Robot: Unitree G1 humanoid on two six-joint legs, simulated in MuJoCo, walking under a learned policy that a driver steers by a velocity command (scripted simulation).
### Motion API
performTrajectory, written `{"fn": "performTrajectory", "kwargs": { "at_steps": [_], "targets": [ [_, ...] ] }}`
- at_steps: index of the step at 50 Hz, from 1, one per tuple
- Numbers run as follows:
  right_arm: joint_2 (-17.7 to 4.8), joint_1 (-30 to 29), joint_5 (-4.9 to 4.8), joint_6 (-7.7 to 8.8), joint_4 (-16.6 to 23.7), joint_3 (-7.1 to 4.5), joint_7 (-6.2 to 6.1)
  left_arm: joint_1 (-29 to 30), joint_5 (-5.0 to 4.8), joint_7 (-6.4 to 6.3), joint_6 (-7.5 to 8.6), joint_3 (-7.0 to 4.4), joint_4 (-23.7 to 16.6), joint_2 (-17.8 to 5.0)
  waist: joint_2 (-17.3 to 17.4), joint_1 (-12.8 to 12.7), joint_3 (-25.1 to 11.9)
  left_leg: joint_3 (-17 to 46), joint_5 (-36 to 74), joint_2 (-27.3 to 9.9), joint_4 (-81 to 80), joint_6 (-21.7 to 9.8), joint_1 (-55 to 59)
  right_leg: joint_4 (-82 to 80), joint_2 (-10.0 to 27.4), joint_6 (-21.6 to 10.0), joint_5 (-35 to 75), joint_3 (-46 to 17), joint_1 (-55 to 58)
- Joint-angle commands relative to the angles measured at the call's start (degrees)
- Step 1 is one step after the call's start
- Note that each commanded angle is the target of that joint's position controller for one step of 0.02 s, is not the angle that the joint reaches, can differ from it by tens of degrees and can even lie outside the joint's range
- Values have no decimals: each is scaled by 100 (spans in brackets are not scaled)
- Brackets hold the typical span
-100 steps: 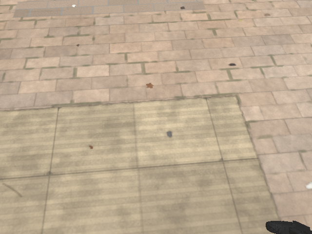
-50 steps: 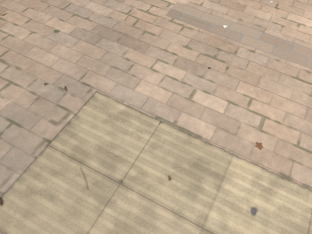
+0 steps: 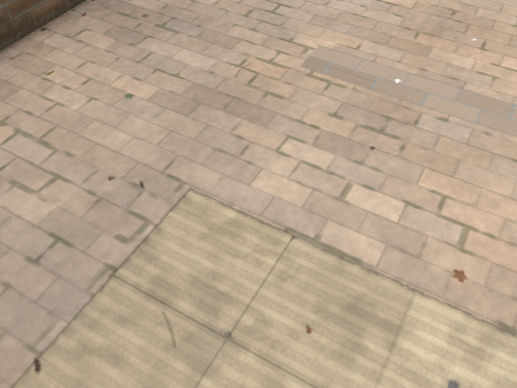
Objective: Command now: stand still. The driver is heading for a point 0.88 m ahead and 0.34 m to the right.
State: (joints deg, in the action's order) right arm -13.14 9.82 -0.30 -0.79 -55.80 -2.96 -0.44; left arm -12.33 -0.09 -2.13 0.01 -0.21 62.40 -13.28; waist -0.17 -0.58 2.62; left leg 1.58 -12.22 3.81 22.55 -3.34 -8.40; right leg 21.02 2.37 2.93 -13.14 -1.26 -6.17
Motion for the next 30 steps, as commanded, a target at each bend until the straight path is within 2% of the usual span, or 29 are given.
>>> {"fn": "performTrajectory", "kwargs": {
  "at_steps": [1,2,3,5,7,8,9,11,13,14,15,16,17,18,19,20,21,22,23,24,25,26,27,30],
  "targets": [
    [-565,20,9,25,195,-101,-48,-241,-15,-23,51,-84,-63,-580,-21,11,-176,518,912,-561,-362,-121,136,-197,146,-133,726,-71,-202],
    [-575,23,6,14,183,-102,-56,-244,-14,-23,56,-83,-51,-582,-6,14,-149,519,921,-560,-358,-123,128,-194,140,-129,700,-64,-242],
    [-566,88,11,4,144,-99,-67,-330,-17,-31,50,-69,-2,-524,51,22,-250,527,287,-543,-443,-140,163,-142,60,-129,250,33,-233],
    [-722,159,-41,-10,141,-159,-88,-229,-66,-59,41,-69,-44,-488,311,107,-24,811,-1957,-628,-708,-344,-66,388,-209,-195,-912,326,-625],
    [-946,493,-97,56,115,-234,-78,11,-93,-45,131,-50,-228,-416,804,249,347,1952,-3515,-1362,-1318,-809,-139,1280,-297,-306,-1313,416,-1485],
    [-1044,644,-124,132,107,-275,-81,118,-132,-8,228,-34,-306,-359,962,299,502,2579,-3644,-1758,-1589,-1075,-232,1710,-169,-394,-1219,233,-1700],
    [-1044,681,-101,219,122,-287,-87,181,-176,39,321,-57,-352,-415,938,288,593,2893,-3391,-2006,-1721,-1236,-144,2158,-20,-490,-1289,18,-2031],
    [-938,699,-71,384,214,-284,-81,206,-260,132,469,-122,-405,-558,734,229,530,3064,-2687,-2273,-1752,-1363,460,2896,255,-687,-1594,-331,-2826],
    [-877,558,-139,449,358,-274,-77,226,-247,205,540,-180,-432,-664,477,138,361,2427,-1934,-2081,-1682,-1126,773,2475,416,-762,-1324,-291,-2912],
    [-920,518,-165,440,414,-292,-75,239,-218,232,554,-187,-421,-610,485,124,251,2028,-1612,-1874,-1641,-1003,696,2097,365,-721,-1076,-134,-2598],
    [-1049,441,-173,436,465,-330,-56,160,-166,255,550,-166,-386,-498,550,38,185,1666,-1306,-1678,-1616,-907,370,1745,260,-664,-690,45,-2104],
    [-1102,327,-172,424,504,-348,-46,27,-98,261,552,-173,-321,-482,572,-35,158,1292,-1184,-1457,-1610,-852,-76,1282,120,-596,-378,255,-1456],
    [-1102,296,-200,400,514,-354,-31,-243,-72,263,541,-185,-186,-435,547,-186,98,1014,-1208,-1289,-1413,-796,-555,906,-80,-512,191,519,-703],
    [-1010,365,-195,378,501,-335,-12,-620,-54,248,506,-218,-18,-430,441,-304,-1,837,-1334,-1141,-1082,-732,-1032,915,-289,-424,301,691,-30],
    [-826,386,-170,376,504,-279,6,-1073,-82,231,468,-247,147,-430,365,-482,-39,694,-1530,-1004,-672,-641,-1460,889,-385,-420,108,744,486],
    [-505,254,-115,403,590,-171,27,-1542,-119,211,459,-291,249,-566,-5,-700,-27,387,-1340,-732,256,-424,-1938,529,-9,-558,-193,171,945],
    [-110,130,-3,441,771,-42,69,-2021,-112,178,460,-395,217,-1143,-1422,-791,-189,-371,-1518,-170,2454,21,-2657,-555,1233,-1097,-1029,-1807,1280],
    [-97,160,-117,523,931,-53,52,-2361,-23,261,550,-494,369,-1633,-1934,-688,-235,94,-2240,34,3913,-18,-3562,-1263,2175,-1920,-2290,-4056,1335],
    [-432,111,-240,604,963,-90,44,-1749,3,298,655,-376,165,-1273,-1057,-431,149,525,-1730,-446,4533,-151,-3959,-1300,2179,-1931,-2753,-3938,987],
    [-597,86,-250,641,939,-130,64,-1330,-15,326,701,-289,-12,-912,-812,-294,330,464,-1055,-703,4552,-264,-4042,-1279,1876,-1686,-2506,-3218,784],
    [-635,151,-184,657,859,-170,52,-1030,-1,354,709,-246,-140,-831,-634,-174,264,354,-568,-882,4333,-282,-3859,-1309,1611,-1500,-1944,-2639,668],
    [-679,22,-97,661,875,-209,44,-934,-22,353,699,-200,-204,-703,-546,-166,255,307,-200,-998,3983,-240,-3716,-1370,1438,-1370,-1221,-2168,603],
    [-596,-77,-69,640,882,-217,71,-1033,-3,330,682,-156,-189,-601,-650,-177,205,222,78,-1046,3748,-160,-3478,-1424,1292,-1315,-591,-1779,519],
    [-412,-381,-58,565,867,-208,111,-1472,32,203,610,-148,-112,-638,-487,-270,216,-57,691,-971,3082,191,-3545,-1415,1068,-1328,1055,-1040,683]
  ]
}}
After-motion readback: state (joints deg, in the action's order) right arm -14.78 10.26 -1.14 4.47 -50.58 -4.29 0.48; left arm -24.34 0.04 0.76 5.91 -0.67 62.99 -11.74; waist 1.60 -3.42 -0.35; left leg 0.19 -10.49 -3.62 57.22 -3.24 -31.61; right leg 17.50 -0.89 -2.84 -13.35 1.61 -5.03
